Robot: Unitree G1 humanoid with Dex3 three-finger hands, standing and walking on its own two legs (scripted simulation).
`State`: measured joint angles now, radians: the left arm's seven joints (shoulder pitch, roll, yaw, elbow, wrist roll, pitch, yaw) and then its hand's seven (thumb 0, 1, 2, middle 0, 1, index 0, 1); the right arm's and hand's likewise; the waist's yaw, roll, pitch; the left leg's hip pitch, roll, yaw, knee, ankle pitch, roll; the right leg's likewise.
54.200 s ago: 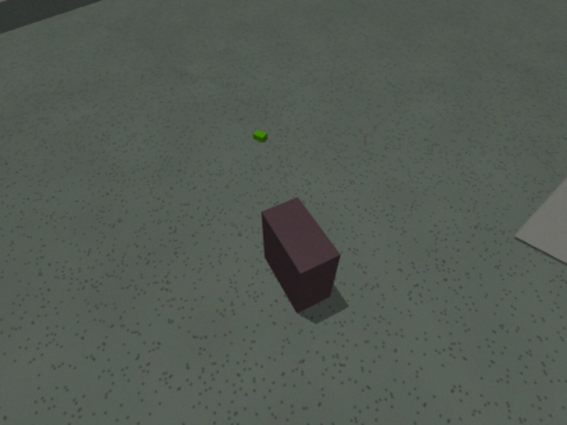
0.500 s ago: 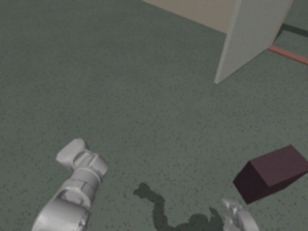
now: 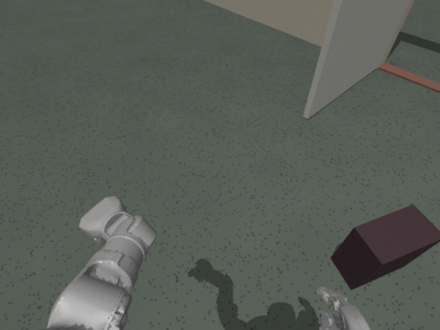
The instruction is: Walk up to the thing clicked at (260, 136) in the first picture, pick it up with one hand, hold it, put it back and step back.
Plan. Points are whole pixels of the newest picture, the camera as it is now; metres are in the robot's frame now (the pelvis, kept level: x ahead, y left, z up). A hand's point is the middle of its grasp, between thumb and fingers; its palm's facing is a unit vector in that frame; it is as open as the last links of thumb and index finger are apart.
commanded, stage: crouch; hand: left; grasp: from above
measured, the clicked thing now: (124, 235) +0.32 +0.23 -0.08
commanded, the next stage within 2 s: lower in 1.96 s
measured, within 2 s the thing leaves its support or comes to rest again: neither
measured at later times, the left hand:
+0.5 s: hand (136, 258) +0.33 +0.24 -0.24, palm faces -0.25 -0.30 -0.92, open 7.3 cm
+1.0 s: hand (154, 266) +0.39 +0.25 -0.46, palm faces -0.21 -0.36 -0.91, open 7.1 cm
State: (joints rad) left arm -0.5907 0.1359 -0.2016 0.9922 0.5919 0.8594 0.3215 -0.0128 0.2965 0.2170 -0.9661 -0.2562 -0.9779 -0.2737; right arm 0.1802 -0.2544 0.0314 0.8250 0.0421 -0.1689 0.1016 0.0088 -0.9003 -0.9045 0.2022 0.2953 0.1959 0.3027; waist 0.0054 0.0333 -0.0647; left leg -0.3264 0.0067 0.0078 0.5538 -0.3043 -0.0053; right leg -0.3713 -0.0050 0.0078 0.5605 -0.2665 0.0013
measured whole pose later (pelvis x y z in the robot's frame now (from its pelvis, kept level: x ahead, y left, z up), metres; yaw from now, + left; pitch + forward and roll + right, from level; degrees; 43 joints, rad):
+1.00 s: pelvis -0.08 +0.00 -0.32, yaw -2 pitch +39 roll -4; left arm -1.12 0.52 0.25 1.55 0.72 0.44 0.59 0.06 0.48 0.04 -1.14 -0.21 -1.00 -0.11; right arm 0.14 -0.24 0.02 0.87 -0.10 -0.22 0.20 0.00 -0.90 -0.90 0.20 0.29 0.20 0.30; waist -0.23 0.06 -0.16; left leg -2.01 0.01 -0.07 2.03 -0.70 -0.01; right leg -2.02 0.00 -0.06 1.95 -0.61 0.00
